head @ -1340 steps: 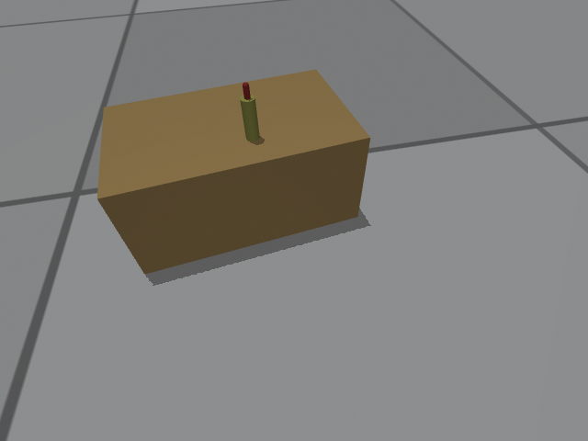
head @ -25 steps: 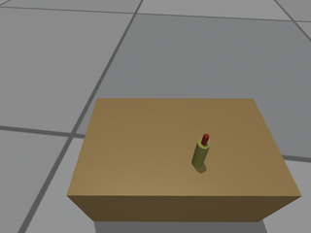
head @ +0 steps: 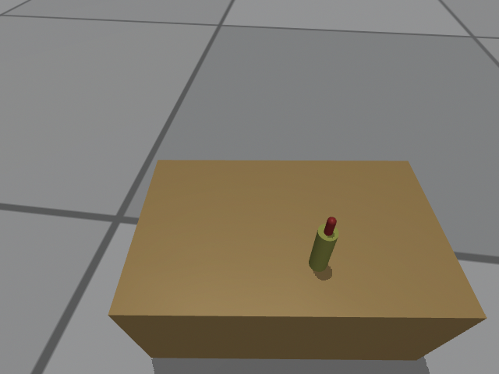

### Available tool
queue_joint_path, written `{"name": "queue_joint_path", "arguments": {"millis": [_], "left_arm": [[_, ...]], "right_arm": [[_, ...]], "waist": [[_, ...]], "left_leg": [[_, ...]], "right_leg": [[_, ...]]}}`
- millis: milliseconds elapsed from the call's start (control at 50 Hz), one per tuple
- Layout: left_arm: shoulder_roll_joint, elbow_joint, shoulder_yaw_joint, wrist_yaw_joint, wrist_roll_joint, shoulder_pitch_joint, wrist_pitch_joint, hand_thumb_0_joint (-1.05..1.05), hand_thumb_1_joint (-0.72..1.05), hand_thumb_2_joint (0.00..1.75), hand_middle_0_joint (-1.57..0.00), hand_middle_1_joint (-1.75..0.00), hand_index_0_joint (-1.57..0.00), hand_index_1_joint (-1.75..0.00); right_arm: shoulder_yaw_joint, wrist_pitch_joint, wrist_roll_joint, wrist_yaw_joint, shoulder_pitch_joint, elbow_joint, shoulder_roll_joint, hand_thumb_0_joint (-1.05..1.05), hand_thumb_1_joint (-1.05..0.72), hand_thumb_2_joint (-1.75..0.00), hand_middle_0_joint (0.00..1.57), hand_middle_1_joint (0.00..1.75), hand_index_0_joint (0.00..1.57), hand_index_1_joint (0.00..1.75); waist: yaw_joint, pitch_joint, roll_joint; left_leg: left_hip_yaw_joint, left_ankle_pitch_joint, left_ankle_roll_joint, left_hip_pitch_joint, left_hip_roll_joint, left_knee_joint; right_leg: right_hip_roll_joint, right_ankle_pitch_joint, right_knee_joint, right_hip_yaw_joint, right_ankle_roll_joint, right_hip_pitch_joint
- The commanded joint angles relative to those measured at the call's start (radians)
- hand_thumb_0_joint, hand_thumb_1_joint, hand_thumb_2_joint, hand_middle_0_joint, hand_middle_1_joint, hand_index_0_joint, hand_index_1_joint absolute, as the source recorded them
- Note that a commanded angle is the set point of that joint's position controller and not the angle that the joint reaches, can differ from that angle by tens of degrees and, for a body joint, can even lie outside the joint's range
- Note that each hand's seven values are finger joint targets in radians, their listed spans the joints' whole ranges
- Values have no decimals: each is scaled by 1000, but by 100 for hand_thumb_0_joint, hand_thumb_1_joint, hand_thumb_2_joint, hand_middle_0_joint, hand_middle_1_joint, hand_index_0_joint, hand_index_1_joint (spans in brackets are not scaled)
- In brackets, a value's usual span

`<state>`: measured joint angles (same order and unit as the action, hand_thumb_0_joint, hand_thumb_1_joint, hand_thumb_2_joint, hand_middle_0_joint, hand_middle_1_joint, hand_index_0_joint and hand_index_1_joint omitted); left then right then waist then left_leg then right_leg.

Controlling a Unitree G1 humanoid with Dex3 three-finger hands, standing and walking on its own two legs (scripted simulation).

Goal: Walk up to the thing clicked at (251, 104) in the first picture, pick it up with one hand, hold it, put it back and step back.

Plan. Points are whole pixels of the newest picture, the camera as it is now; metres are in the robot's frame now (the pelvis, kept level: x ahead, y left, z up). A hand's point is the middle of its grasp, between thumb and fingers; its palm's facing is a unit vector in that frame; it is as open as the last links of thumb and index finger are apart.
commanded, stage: stand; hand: right
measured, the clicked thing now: (324, 243) +0.48 -0.17 -0.22
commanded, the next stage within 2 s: step back in 0.40 s
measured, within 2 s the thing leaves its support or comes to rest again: neither
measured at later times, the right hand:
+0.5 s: hand out of the picture +0.07 -0.26 -0.15, palm faces -0.02 +0.94 -0.35, open 7.4 cm
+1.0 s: hand out of the picture +0.00 -0.29 -0.19, palm faces -0.18 +0.91 -0.37, open 7.4 cm
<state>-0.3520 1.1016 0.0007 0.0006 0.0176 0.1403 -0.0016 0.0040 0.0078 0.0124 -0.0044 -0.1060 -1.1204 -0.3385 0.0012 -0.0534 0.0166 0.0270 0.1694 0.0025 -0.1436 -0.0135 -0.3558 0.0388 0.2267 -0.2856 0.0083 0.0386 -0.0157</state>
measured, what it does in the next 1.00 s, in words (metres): walks backwards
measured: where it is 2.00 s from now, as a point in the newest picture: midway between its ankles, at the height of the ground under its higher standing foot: outside the picture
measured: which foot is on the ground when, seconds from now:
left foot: down 0.00-0.70, up 0.72-1.00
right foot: down 0.00-1.00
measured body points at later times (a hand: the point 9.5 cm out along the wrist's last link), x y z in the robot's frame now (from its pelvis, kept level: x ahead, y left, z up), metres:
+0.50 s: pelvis -0.02 +0.00 -0.01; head +0.02 +0.01 +0.44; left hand +0.06 +0.31 -0.14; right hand +0.07 -0.30 -0.13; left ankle +0.02 +0.12 -0.75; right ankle -0.04 -0.14 -0.74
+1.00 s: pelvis -0.11 -0.03 -0.02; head -0.03 -0.04 +0.42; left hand -0.03 +0.28 -0.13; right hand +0.01 -0.34 -0.16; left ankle -0.15 +0.10 -0.71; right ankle -0.08 -0.14 -0.75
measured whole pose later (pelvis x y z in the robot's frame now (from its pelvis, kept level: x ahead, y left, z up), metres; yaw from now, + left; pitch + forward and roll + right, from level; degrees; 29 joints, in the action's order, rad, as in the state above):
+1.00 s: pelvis -0.11 -0.03 -0.02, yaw +5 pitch +0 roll +0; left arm -0.34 0.81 0.05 -0.03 0.02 0.12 0.02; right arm -0.03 -0.07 0.02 0.01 -0.12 -0.93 -0.41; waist 0.02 -0.21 -0.03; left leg -0.09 0.50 -0.01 -0.37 0.05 -0.92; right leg 0.04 0.30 -0.64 0.07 -0.02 -0.34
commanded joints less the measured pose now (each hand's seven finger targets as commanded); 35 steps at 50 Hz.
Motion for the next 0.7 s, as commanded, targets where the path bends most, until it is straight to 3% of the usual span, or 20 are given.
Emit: {"name": "queue_joint_path", "arguments": {"millis": [0,80,240,280,360,380,420,460,480,500,520,540,560,600,620,640,660,680], "left_arm": [[-202,-49,44,-13,-2,-15,-21,0,90,90,-20,-30,-20,-30],[-204,-50,45,-13,-1,-23,-19,0,90,90,-20,-30,-20,-30],[-205,-51,44,-12,-1,-15,-24,0,90,90,-20,-30,-20,-30],[-204,-48,44,-11,-3,-12,-21,0,90,90,-20,-30,-20,-30],[-202,-49,43,-12,-1,-9,-21,0,90,90,-20,-30,-20,-30],[-268,-71,81,-17,-20,-36,-9,0,90,90,-20,-30,-20,-30],[-230,-97,81,-23,-27,-14,0,0,90,90,-20,-30,-20,-30],[-202,-117,82,-23,-25,23,14,0,90,90,-20,-30,-20,-30],[-199,-126,84,-21,-21,31,24,0,90,90,-20,-30,-20,-30],[-200,-138,88,-19,-17,32,34,0,90,90,-20,-30,-20,-30],[-200,-148,94,-17,-18,40,41,0,90,90,-20,-30,-20,-30],[-193,-150,95,-17,-21,66,45,0,90,90,-20,-30,-20,-30],[-182,-158,94,-17,-23,75,44,0,90,90,-20,-30,-20,-30],[-172,-147,98,-19,-11,138,33,0,90,90,-20,-30,-20,-30],[-181,-147,102,-22,2,131,23,0,90,90,-20,-30,-20,-30],[-222,-166,112,-25,15,100,15,0,90,90,-20,-30,-20,-30],[-305,-194,133,-27,25,74,6,0,90,90,-20,-30,-20,-30],[-388,-234,146,-24,28,19,4,0,90,90,-20,-30,-20,-30]], "right_arm": [[-46,21,-5,18,26,52,-221,0,-90,-90,20,30,20,30],[-49,19,-3,17,34,54,-221,0,-90,-90,20,30,20,30],[-46,22,-5,16,23,55,-216,0,-90,-90,20,30,20,30],[-44,21,-4,16,22,52,-219,0,-90,-90,20,30,20,30],[-47,21,-5,17,27,54,-221,0,-90,-90,20,30,20,30],[-72,2,-13,9,57,73,-287,0,-90,-90,20,30,20,30],[-80,-8,-25,8,27,92,-282,0,-90,-90,20,30,20,30],[-100,-17,-23,8,32,128,-317,0,-90,-90,20,30,20,30],[-108,-20,-16,10,48,148,-326,0,-90,-90,20,30,20,30],[-113,-24,-10,14,51,165,-325,0,-90,-90,20,30,20,30],[-117,-28,-2,17,60,185,-326,0,-90,-90,20,30,20,30],[-117,-32,8,21,83,203,-320,0,-90,-90,20,30,20,30],[-113,-36,12,23,93,217,-301,0,-90,-90,20,30,20,30],[-107,-49,5,20,128,240,-289,0,-90,-90,20,30,20,30],[-100,-58,-4,15,124,244,-268,0,-90,-90,20,30,20,30],[-91,-62,-16,12,93,248,-237,0,-90,-90,20,30,20,30],[-75,-66,-23,9,44,257,-185,0,-90,-90,20,30,20,30],[-88,-72,-16,21,64,257,-210,0,-90,-90,20,30,20,30]], "waist": [[-4,58,-19],[-5,43,-21],[-6,78,-19],[-6,55,-27],[-3,60,-21],[-5,-41,-26],[-12,40,-80],[-7,122,-165],[-5,142,-206],[-7,142,-222],[-4,132,-235],[10,125,-225],[19,129,-192],[59,138,-172],[56,106,-120],[30,75,-12],[6,47,192],[32,44,203]], "left_leg": [[-106,-192,22,58,-116,41],[-110,-139,19,42,-114,49],[-107,-200,25,60,-119,35],[-111,-166,18,48,-113,51],[-113,-192,22,53,-118,43],[-132,-376,56,-12,-112,-40],[-159,-486,112,-10,-162,-43],[-233,-491,191,-1,-241,-13],[-261,-456,231,-20,-277,-5],[-283,-404,260,-55,-304,6],[-293,-373,279,-96,-323,5],[-275,-381,277,-117,-321,-26],[-237,-374,255,-115,-285,-76],[-193,-296,194,-118,-225,-183],[-163,-206,145,-129,-161,-237],[-128,-67,94,-206,-83,-319],[-85,256,36,-351,55,-450],[-166,462,21,-331,119,-671]], "right_leg": [[105,-152,53,-59,-47,-60],[102,-103,58,-58,-49,-71],[108,-163,50,-60,-49,-49],[104,-129,53,-59,-47,-62],[103,-136,52,-56,-48,-65],[72,-275,-66,-39,-52,-152],[25,-227,-195,2,-56,-132],[-32,-30,-356,24,-62,-144],[-47,165,-442,15,-68,-164],[-52,298,-549,-14,-75,-193],[-44,350,-638,-41,-83,-214],[-34,352,-645,-63,-87,-227],[-34,313,-590,-63,-90,-240],[-28,138,-331,-22,-69,-191],[-33,4,-167,-4,-59,-179],[39,-96,-94,-119,-71,-161],[229,-208,-16,-366,-120,-134],[366,-317,-14,-470,-292,-272]]}}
